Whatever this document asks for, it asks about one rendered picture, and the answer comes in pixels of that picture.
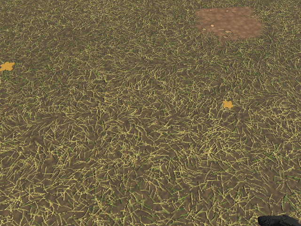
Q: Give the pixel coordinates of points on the right robot hand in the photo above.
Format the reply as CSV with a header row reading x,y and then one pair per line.
x,y
283,220

